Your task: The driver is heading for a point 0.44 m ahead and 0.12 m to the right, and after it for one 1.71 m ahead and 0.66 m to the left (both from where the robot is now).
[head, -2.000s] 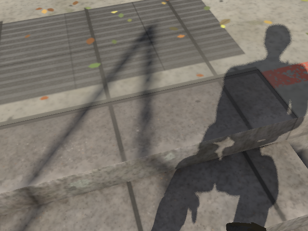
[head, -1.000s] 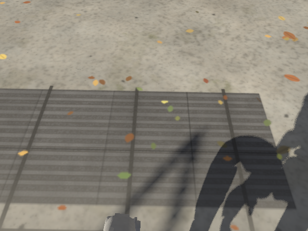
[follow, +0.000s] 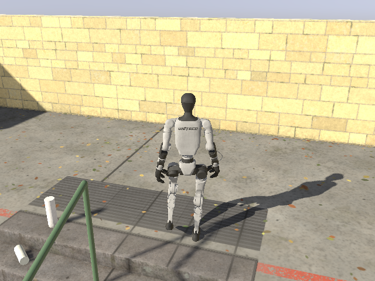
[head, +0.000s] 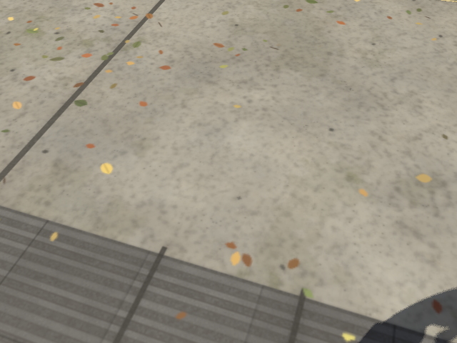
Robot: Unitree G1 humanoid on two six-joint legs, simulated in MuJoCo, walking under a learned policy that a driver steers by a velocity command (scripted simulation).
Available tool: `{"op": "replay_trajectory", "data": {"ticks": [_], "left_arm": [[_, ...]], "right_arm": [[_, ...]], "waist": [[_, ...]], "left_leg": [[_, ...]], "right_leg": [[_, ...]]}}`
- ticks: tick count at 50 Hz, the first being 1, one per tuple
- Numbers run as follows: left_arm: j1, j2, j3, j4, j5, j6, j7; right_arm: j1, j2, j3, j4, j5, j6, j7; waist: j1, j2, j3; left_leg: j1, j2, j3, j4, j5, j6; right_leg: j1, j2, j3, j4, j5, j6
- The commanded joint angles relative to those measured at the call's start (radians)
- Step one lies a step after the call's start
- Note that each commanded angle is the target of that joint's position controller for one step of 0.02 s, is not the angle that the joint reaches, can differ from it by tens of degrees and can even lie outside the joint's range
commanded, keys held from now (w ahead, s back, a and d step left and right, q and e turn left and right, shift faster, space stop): w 0.16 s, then w+e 0.30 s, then q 0.54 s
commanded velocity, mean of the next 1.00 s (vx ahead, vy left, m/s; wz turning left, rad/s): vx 0.34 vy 0.00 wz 0.04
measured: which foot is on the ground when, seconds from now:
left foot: up 0.00-0.34, down 0.36-0.78, up 0.80-1.00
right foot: down 0.00-0.36, up 0.38-0.76, down 0.78-1.00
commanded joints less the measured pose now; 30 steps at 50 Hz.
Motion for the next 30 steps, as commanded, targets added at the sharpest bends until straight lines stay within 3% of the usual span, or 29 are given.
{"op": "replay_trajectory", "data": {"ticks": [1, 2, 4, 7, 11, 13, 15, 16, 17, 18, 19, 20, 21, 22, 23, 24, 25, 27, 30], "left_arm": [[-0.063, 0.138, 0.021, -0.061, -0.038, -0.025, -0.004], [-0.037, 0.138, 0.021, -0.049, -0.028, -0.020, -0.001], [-0.005, 0.142, 0.021, -0.038, -0.016, -0.014, 0.006], [0.062, 0.150, 0.023, -0.019, -0.029, -0.014, 0.011], [0.150, 0.141, 0.026, 0.014, -0.038, 0.008, 0.013], [0.156, 0.158, 0.036, 0.015, -0.038, 0.022, 0.019], [0.128, 0.184, 0.047, 0.006, -0.037, 0.029, 0.023], [0.105, 0.195, 0.051, -0.001, -0.038, 0.032, 0.023], [0.072, 0.178, 0.046, -0.019, -0.031, 0.030, 0.019], [0.041, 0.142, 0.033, -0.063, -0.013, 0.025, 0.019], [0.183, 0.020, -0.001, -0.069, -0.037, 0.001, 0.010], [0.144, 0.116, 0.022, -0.054, -0.063, -0.015, 0.005], [0.044, 0.157, 0.038, -0.083, -0.071, -0.014, 0.010], [-0.018, 0.164, 0.044, -0.099, -0.060, -0.007, 0.017], [-0.053, 0.156, 0.052, -0.114, -0.045, 0.005, 0.022], [-0.036, 0.132, 0.055, -0.115, -0.040, 0.020, 0.024], [-0.009, 0.103, 0.053, -0.117, -0.041, 0.030, 0.025], [-0.010, 0.082, 0.050, -0.129, -0.029, 0.037, 0.027], [-0.107, 0.060, 0.029, -0.153, -0.005, 0.028, 0.016]], "right_arm": [[-0.070, -0.060, -0.016, -0.096, 0.041, -0.006, -0.045], [-0.098, -0.046, -0.013, -0.109, 0.028, -0.004, -0.045], [-0.163, -0.031, -0.009, -0.133, 0.021, -0.002, -0.039], [-0.263, -0.033, -0.009, -0.165, 0.029, 0.004, -0.028], [-0.374, -0.035, -0.006, -0.209, 0.036, 0.001, -0.007], [-0.409, -0.045, -0.005, -0.227, 0.037, -0.014, 0.006], [-0.358, -0.081, -0.018, -0.221, 0.034, -0.027, 0.010], [-0.275, -0.113, -0.033, -0.199, 0.030, -0.031, 0.005], [-0.094, -0.168, -0.058, -0.149, 0.023, -0.035, -0.003], [0.129, -0.255, -0.081, -0.114, 0.005, -0.035, -0.018], [0.170, -0.291, -0.082, -0.098, 0.000, -0.028, -0.017], [0.174, -0.195, -0.062, -0.114, 0.001, -0.017, -0.025], [0.083, -0.147, -0.049, -0.128, 0.007, -0.015, -0.033], [0.005, -0.119, -0.039, -0.137, 0.010, -0.015, -0.033], [-0.048, -0.093, -0.033, -0.132, 0.005, -0.018, -0.029], [-0.072, -0.079, -0.028, -0.121, -0.009, -0.020, -0.023], [-0.071, -0.074, -0.027, -0.105, -0.013, -0.020, -0.018], [-0.057, -0.096, -0.031, -0.077, -0.011, -0.021, -0.021], [-0.075, -0.139, -0.038, -0.074, 0.004, -0.007, -0.037]], "waist": [[-0.043, -0.037, 0.021], [-0.034, -0.052, 0.036], [-0.015, -0.088, 0.055], [0.021, -0.072, 0.061], [0.059, -0.069, 0.107], [0.058, -0.080, 0.121], [0.016, -0.103, 0.090], [-0.031, -0.112, 0.040], [-0.109, -0.113, -0.074], [-0.184, -0.008, -0.251], [-0.113, 0.273, -0.404], [-0.145, 0.206, -0.389], [-0.133, 0.152, -0.237], [-0.099, 0.058, -0.152], [-0.066, 0.031, -0.082], [-0.027, 0.048, -0.035], [0.000, 0.066, -0.016], [0.034, 0.052, 0.007], [0.031, 0.039, -0.007]], "left_leg": [[-0.193, 0.096, 0.000, -0.091, 0.080, -0.050], [-0.200, 0.101, 0.010, -0.142, 0.132, -0.063], [-0.160, 0.093, 0.031, -0.287, 0.243, -0.068], [-0.071, 0.056, 0.059, -0.484, 0.343, -0.066], [-0.101, 0.033, 0.045, -0.633, 0.297, -0.056], [-0.079, 0.017, 0.045, -0.691, 0.231, -0.047], [0.065, -0.017, 0.058, -0.744, 0.158, -0.035], [0.202, -0.046, 0.080, -0.766, 0.133, -0.021], [0.472, -0.030, 0.067, -0.719, 0.170, 0.013], [0.828, 0.178, -0.146, -0.659, 0.253, 0.076], [1.143, 0.404, -0.575, -0.761, 0.169, 0.240], [1.099, 0.378, -0.624, -0.829, 0.048, 0.225], [0.957, 0.350, -0.451, -0.849, 0.048, 0.175], [0.780, 0.317, -0.333, -0.887, 0.095, 0.145], [0.627, 0.282, -0.251, -0.935, 0.118, 0.127], [0.511, 0.245, -0.183, -0.969, 0.205, 0.119], [0.445, 0.228, -0.136, -0.982, 0.310, 0.125], [0.387, 0.210, -0.056, -0.986, 0.542, 0.148], [0.341, 0.144, 0.051, -0.968, 0.661, 0.129]], "right_leg": [[0.089, -0.288, 0.262, -0.178, 0.072, -0.142], [0.070, -0.283, 0.244, -0.183, 0.088, -0.143], [0.032, -0.247, 0.183, -0.188, 0.142, -0.129], [0.058, -0.229, 0.139, -0.194, 0.177, -0.107], [0.229, -0.266, 0.180, -0.130, 0.189, -0.111], [0.276, -0.290, 0.210, -0.078, 0.219, -0.114], [0.274, -0.292, 0.232, 0.001, 0.349, -0.099], [0.258, -0.269, 0.224, 0.091, 0.482, -0.083], [0.155, -0.217, 0.194, 0.270, 0.524, -0.056], [-0.092, -0.132, 0.140, 0.601, 0.211, -0.014], [-0.465, 0.002, 0.145, 0.923, -0.427, 0.046], [-0.563, -0.046, 0.249, 1.060, -0.435, 0.048], [-0.627, -0.095, 0.216, 1.094, -0.344, 0.050], [-0.586, -0.145, 0.190, 1.065, -0.252, 0.051], [-0.535, -0.172, 0.185, 1.019, -0.202, 0.049], [-0.465, -0.181, 0.193, 0.988, -0.189, 0.050], [-0.419, -0.175, 0.193, 0.957, -0.204, 0.051], [-0.398, -0.163, 0.179, 0.854, -0.191, 0.064], [-0.306, -0.148, 0.119, 0.558, -0.012, 0.082]]}}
